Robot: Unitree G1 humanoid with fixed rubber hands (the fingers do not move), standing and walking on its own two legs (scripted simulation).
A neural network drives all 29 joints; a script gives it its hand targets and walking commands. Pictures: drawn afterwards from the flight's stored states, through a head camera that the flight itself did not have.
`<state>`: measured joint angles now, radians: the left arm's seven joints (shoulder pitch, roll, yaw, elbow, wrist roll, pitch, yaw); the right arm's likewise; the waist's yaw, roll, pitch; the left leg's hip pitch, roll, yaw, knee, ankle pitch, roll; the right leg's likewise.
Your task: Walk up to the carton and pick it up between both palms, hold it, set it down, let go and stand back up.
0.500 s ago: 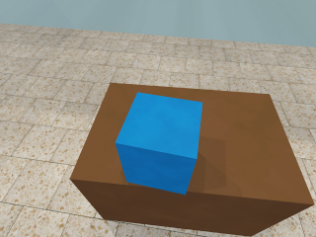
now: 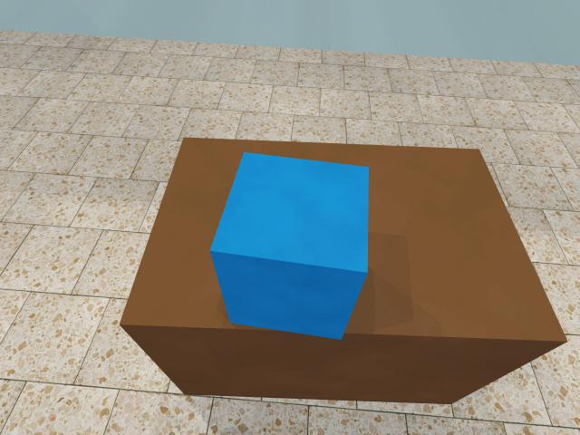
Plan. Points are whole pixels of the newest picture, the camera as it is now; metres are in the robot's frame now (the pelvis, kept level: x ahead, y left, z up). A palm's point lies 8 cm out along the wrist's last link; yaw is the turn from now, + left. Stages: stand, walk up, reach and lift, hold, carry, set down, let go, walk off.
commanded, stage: walk up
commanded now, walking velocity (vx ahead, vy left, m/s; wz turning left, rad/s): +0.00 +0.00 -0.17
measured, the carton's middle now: (294, 250) +0.43 +0.03 -0.06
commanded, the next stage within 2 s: stand in 1.54 s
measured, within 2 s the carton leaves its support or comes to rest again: neither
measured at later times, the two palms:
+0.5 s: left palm out of the picture -0.01 +0.20 -0.13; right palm out of the picture -0.03 -0.20 -0.13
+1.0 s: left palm out of the picture +0.01 +0.20 -0.14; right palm out of the picture -0.02 -0.23 -0.14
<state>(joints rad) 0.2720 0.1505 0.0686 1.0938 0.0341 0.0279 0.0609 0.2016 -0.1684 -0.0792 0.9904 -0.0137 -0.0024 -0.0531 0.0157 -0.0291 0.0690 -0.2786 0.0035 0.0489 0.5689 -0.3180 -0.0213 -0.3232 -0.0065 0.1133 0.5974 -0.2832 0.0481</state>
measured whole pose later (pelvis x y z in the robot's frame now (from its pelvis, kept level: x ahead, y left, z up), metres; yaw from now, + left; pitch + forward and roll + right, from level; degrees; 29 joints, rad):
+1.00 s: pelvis -0.01 -0.01 +0.01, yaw -4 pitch -1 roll +0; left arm 0.24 0.12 0.03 1.09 0.02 0.00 0.04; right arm 0.23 -0.14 -0.05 1.08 -0.02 0.02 -0.06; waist 0.00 -0.01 0.08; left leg -0.24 0.04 0.11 0.54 -0.28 0.01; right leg -0.23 0.03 0.06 0.56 -0.31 -0.02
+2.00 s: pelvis -0.02 +0.03 +0.00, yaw -4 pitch +3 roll +0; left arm 0.11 0.20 -0.04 1.09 -0.11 0.36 0.01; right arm 0.14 -0.12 -0.10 1.06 -0.04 0.22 0.01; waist -0.02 -0.03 0.02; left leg -0.36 -0.01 0.05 0.65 -0.33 0.03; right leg -0.35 -0.04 0.03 0.65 -0.35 0.04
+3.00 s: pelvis -0.04 +0.01 +0.01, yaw -4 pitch -1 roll +0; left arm 0.10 0.26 0.03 0.66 -0.08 0.08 -0.09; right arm 0.21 -0.02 0.05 0.63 0.05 -0.10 -0.12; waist 0.02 -0.03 0.11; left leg -0.25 0.03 0.03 0.51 -0.24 -0.01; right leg -0.23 0.00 0.00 0.49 -0.25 0.00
